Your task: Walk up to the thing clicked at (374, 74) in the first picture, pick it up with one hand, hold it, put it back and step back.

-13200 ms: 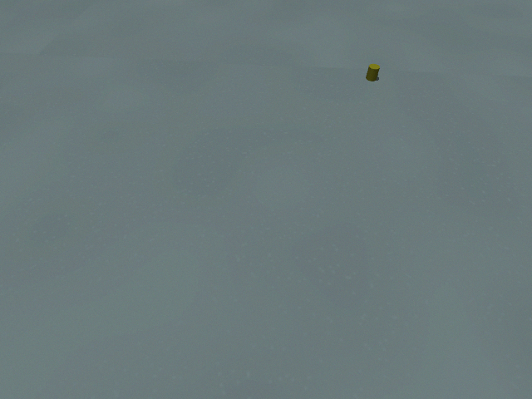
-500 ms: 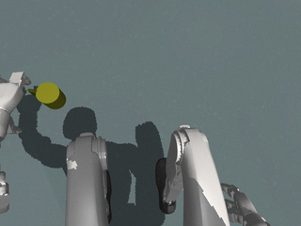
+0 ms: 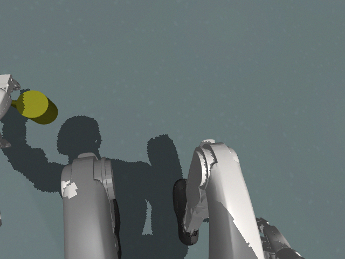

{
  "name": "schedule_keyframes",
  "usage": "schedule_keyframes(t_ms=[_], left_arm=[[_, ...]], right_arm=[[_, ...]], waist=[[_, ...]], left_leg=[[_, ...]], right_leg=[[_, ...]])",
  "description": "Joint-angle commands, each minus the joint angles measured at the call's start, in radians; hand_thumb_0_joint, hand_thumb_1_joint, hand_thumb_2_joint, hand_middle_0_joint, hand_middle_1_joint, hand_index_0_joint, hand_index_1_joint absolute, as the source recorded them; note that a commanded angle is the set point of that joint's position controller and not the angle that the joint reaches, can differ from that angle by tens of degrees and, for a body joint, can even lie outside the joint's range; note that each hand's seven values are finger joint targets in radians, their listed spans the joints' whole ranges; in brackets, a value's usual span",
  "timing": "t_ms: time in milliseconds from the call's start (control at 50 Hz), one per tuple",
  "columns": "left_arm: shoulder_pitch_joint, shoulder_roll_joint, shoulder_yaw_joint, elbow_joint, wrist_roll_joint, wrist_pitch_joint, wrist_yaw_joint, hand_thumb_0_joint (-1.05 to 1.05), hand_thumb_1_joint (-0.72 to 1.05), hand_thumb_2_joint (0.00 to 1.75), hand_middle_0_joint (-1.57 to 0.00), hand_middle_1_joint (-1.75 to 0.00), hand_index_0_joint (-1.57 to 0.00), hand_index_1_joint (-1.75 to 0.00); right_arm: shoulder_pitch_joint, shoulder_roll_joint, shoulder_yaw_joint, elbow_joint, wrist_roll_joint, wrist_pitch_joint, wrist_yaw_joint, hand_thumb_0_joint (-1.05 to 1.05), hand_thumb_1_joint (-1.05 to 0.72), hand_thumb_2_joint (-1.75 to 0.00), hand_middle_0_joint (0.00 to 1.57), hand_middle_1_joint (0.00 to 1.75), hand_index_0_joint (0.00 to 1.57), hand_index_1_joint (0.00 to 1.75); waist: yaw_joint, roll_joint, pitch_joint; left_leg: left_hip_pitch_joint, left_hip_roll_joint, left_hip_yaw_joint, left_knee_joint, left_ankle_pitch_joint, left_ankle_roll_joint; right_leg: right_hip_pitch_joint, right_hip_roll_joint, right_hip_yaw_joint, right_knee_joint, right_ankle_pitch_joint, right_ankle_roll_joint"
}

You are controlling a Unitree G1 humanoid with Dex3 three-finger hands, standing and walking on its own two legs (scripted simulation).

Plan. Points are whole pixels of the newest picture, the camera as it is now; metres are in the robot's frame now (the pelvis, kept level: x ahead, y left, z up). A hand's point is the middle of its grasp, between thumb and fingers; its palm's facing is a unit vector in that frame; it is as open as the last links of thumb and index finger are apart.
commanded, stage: rise first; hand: left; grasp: from above
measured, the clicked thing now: (32, 107) +0.47 +0.33 -0.29
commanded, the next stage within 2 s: approach in 0.32 s
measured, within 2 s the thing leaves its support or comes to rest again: neither
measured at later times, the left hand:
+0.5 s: hand (6, 118) +0.41 +0.35 -0.18, palm faces -0.47 -0.09 -0.88, open 14.1 cm
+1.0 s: hand (32, 82) +0.50 +0.29 -0.16, palm faces -0.45 -0.04 -0.89, open 14.1 cm
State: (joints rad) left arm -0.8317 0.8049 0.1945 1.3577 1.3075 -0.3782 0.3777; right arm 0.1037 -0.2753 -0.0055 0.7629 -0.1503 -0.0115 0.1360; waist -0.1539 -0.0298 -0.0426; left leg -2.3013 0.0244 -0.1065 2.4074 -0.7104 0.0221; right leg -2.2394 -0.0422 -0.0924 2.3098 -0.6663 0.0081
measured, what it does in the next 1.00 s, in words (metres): stands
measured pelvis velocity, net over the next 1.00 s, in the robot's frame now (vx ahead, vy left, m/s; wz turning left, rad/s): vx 0.00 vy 0.00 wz -0.02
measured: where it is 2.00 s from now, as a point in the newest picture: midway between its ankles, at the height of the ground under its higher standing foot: (149, 231)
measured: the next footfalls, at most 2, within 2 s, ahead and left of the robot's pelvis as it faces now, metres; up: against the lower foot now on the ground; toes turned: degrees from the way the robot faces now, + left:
none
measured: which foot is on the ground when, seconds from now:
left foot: down 0.00-1.00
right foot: down 0.00-1.00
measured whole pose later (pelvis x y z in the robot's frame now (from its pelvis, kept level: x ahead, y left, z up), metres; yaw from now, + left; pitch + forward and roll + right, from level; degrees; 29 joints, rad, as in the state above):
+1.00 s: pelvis +0.00 +0.00 +0.00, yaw -1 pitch +36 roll -8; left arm -1.07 0.80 0.12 1.51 1.26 -0.12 0.37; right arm 0.17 -0.29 0.08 0.71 -0.12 -0.03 0.14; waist -0.30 0.03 -0.01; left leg -2.32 0.04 -0.11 2.40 -0.72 0.03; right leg -2.27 -0.03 -0.09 2.30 -0.66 0.02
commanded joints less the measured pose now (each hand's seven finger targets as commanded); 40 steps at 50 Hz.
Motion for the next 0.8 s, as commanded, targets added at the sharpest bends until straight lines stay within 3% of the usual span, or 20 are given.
schedule_keyframes(t_ms=[0, 240, 380, 400, 420, 460, 580, 620, 660, 680, 720, 780], left_arm=[[-0.259, 0.309, 0.046, -0.130, -0.011, 0.011, 0.054, 0.00, -0.54, 1.00, -0.06, -1.01, -0.06, -1.01], [-0.260, 0.292, 0.033, -0.121, -0.021, 0.030, 0.052, 0.00, -0.54, 0.99, -0.06, -1.04, -0.07, -1.03], [-0.239, 0.298, 0.037, -0.084, -0.017, 0.025, 0.051, 0.00, -0.53, 0.98, -0.07, -1.05, -0.08, -1.03], [-0.251, 0.297, 0.035, -0.102, -0.018, 0.021, 0.051, 0.00, -0.61, 1.06, -0.07, -1.00, -0.04, -1.03], [-0.276, 0.293, 0.031, -0.117, -0.018, 0.017, 0.056, 0.00, -0.55, 0.99, -0.06, -1.04, -0.07, -1.04], [-0.289, 0.261, 0.007, -0.109, -0.013, 0.015, 0.063, 0.00, -0.54, 0.98, -0.06, -1.05, -0.07, -1.04], [-0.476, 0.175, -0.087, -0.074, 0.004, 0.035, 0.094, 0.00, -0.54, 0.99, -0.06, -1.07, -0.07, -1.05], [-0.523, 0.158, -0.101, -0.060, 0.004, 0.052, 0.115, 0.00, -0.53, 0.97, -0.06, -1.08, -0.08, -1.06], [-0.550, 0.186, -0.096, -0.051, 0.019, 0.081, 0.128, 0.00, -0.53, 0.97, -0.06, -1.09, -0.08, -1.07], [-0.565, 0.227, -0.075, -0.063, 0.025, 0.095, 0.139, 0.00, -0.54, 0.98, -0.06, -1.09, -0.08, -1.07], [-0.570, 0.269, -0.043, -0.051, 0.030, 0.137, 0.151, 0.00, -0.54, 0.98, -0.06, -1.09, -0.08, -1.07], [-0.563, 0.284, -0.029, -0.004, 0.023, 0.203, 0.142, 0.00, -0.56, 0.99, -0.06, -1.07, -0.07, -1.06]], right_arm=[[0.186, -0.245, -0.076, -0.014, -0.008, -0.015, -0.006, 0.00, -0.90, -0.90, 0.20, 0.30, 0.20, 0.30], [0.205, -0.250, -0.076, -0.008, -0.004, -0.022, 0.006, 0.00, -0.91, -0.90, 0.20, 0.30, 0.20, 0.30], [0.210, -0.252, -0.069, -0.008, -0.012, -0.022, 0.009, 0.00, -0.91, -0.90, 0.20, 0.30, 0.20, 0.30], [0.208, -0.251, -0.067, -0.010, -0.014, -0.022, 0.009, 0.00, -0.91, -0.91, 0.20, 0.30, 0.20, 0.30], [0.202, -0.249, -0.067, -0.009, -0.014, -0.021, 0.009, 0.00, -0.90, -0.90, 0.20, 0.30, 0.20, 0.30], [0.205, -0.248, -0.063, -0.008, -0.018, -0.023, 0.009, 0.00, -0.91, -0.90, 0.20, 0.30, 0.20, 0.30], [0.231, -0.256, -0.055, 0.018, -0.013, -0.039, 0.003, 0.00, -0.91, -0.90, 0.20, 0.30, 0.20, 0.30], [0.245, -0.260, -0.045, 0.020, -0.017, -0.049, 0.000, 0.00, -0.91, -0.90, 0.20, 0.30, 0.20, 0.30], [0.258, -0.265, -0.036, 0.024, -0.018, -0.056, -0.002, 0.00, -0.91, -0.90, 0.20, 0.30, 0.20, 0.30], [0.256, -0.267, -0.033, 0.021, -0.015, -0.054, -0.005, 0.00, -0.91, -0.90, 0.20, 0.30, 0.20, 0.30], [0.262, -0.266, -0.028, 0.007, -0.015, -0.054, -0.005, 0.00, -0.91, -0.90, 0.20, 0.30, 0.20, 0.30], [0.252, -0.268, -0.017, -0.015, -0.005, -0.047, -0.003, 0.00, -0.91, -0.90, 0.20, 0.30, 0.20, 0.30]], waist=[[0.021, 0.307, -0.698], [-0.009, 0.291, -0.664], [-0.007, 0.272, -0.681], [-0.010, 0.276, -0.687], [-0.009, 0.290, -0.695], [-0.026, 0.295, -0.676], [-0.107, 0.310, -0.643], [-0.126, 0.334, -0.651], [-0.129, 0.354, -0.680], [-0.106, 0.396, -0.711], [-0.097, 0.425, -0.747], [-0.096, 0.453, -0.751]], left_leg=[[0.561, -0.036, 0.056, -0.278, 0.203, 0.006], [0.541, -0.033, 0.047, -0.260, 0.222, 0.007], [0.535, -0.037, 0.056, -0.235, 0.251, 0.011], [0.534, -0.036, 0.057, -0.234, 0.248, 0.010], [0.524, -0.039, 0.059, -0.236, 0.227, 0.009], [0.515, -0.038, 0.057, -0.235, 0.219, 0.009], [0.527, -0.028, 0.033, -0.235, 0.176, 0.006], [0.545, -0.027, 0.035, -0.231, 0.196, 0.005], [0.567, -0.028, 0.041, -0.227, 0.226, 0.002], [0.581, -0.027, 0.045, -0.235, 0.241, -0.001], [0.605, -0.026, 0.050, -0.246, 0.265, -0.005], [0.612, -0.023, 0.046, -0.269, 0.283, -0.010]], right_leg=[[0.276, 0.052, -0.046, -0.210, 0.167, -0.044], [0.273, 0.046, -0.046, -0.197, 0.194, -0.039], [0.296, 0.050, -0.045, -0.195, 0.217, -0.037], [0.301, 0.051, -0.047, -0.199, 0.215, -0.037], [0.297, 0.053, -0.045, -0.198, 0.200, -0.040], [0.283, 0.054, -0.052, -0.195, 0.192, -0.038], [0.204, 0.056, -0.066, -0.192, 0.172, -0.039], [0.212, 0.055, -0.070, -0.192, 0.192, -0.034], [0.232, 0.056, -0.069, -0.188, 0.222, -0.036], [0.235, 0.054, -0.065, -0.180, 0.232, -0.038], [0.255, 0.052, -0.061, -0.173, 0.254, -0.044], [0.252, 0.049, -0.061, -0.165, 0.272, -0.050]])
